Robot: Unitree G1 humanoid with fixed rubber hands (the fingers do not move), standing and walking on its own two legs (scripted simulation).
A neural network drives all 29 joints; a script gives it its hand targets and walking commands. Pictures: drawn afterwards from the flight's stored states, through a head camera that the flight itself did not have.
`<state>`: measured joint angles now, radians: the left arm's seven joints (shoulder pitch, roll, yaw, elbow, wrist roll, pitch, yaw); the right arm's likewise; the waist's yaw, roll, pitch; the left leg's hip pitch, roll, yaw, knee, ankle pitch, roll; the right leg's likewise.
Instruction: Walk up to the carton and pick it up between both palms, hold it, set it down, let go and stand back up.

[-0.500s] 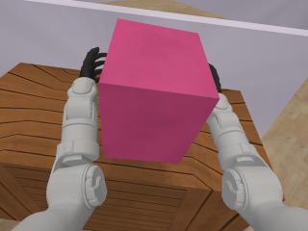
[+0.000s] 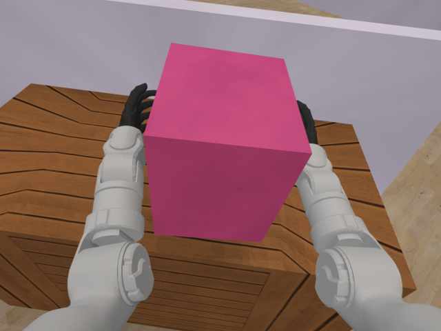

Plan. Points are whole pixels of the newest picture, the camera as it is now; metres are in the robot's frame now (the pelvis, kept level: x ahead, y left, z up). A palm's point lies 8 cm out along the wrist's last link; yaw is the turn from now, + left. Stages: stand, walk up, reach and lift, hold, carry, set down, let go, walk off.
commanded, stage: set down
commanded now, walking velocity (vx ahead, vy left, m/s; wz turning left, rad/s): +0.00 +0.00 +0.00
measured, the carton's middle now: (218, 147) +0.43 +0.02 +0.12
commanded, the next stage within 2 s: none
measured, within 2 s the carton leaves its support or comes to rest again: rests again in 1.82 s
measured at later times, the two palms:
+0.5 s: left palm (136, 137) +0.42 +0.17 +0.14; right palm (299, 154) +0.40 -0.14 +0.13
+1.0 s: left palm (140, 146) +0.42 +0.17 +0.11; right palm (296, 164) +0.40 -0.14 +0.10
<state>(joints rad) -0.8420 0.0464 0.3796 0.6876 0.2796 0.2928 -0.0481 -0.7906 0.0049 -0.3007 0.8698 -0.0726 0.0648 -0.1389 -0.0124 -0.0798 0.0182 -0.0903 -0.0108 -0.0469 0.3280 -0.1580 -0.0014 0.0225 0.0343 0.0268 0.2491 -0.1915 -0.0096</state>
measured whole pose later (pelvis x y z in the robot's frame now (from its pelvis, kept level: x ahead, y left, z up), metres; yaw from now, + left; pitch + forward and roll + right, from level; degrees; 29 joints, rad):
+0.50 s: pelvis +0.00 +0.00 +0.00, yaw +0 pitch -1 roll +0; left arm -0.85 0.04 0.42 0.79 0.29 0.18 -0.07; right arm -0.74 0.07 -0.43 0.83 -0.21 0.02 -0.11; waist 0.00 -0.07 0.01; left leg -0.14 -0.02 -0.04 0.31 -0.14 0.00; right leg -0.04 0.03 0.03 0.24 -0.18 0.00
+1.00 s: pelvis +0.01 +0.00 +0.00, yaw -1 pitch +1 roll +0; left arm -0.79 0.02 0.42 0.81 0.28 0.09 -0.08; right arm -0.68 0.08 -0.43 0.80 -0.24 -0.05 -0.11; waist 0.01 -0.05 0.00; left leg -0.18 -0.02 -0.03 0.31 -0.15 0.01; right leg -0.08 0.03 0.04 0.24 -0.19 0.00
